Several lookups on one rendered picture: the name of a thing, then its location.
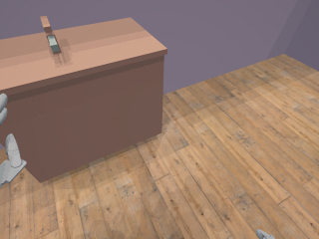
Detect tap lever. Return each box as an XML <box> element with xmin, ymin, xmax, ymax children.
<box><xmin>48</xmin><ymin>35</ymin><xmax>60</xmax><ymax>53</ymax></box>

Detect left robot hand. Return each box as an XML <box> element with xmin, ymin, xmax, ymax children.
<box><xmin>0</xmin><ymin>93</ymin><xmax>27</xmax><ymax>188</ymax></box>

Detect right robot hand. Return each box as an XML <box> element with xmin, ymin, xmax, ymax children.
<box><xmin>255</xmin><ymin>229</ymin><xmax>275</xmax><ymax>239</ymax></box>

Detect counter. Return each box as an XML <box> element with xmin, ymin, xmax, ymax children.
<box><xmin>0</xmin><ymin>16</ymin><xmax>167</xmax><ymax>183</ymax></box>

